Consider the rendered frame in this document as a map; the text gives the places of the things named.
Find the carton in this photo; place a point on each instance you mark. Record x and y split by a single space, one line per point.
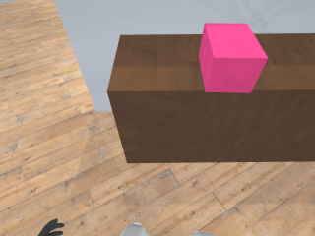
231 58

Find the robot left thigh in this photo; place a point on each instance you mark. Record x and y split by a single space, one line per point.
135 230

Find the pedestal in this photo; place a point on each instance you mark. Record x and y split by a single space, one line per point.
164 115

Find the left robot hand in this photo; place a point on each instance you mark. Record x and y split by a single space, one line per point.
51 225

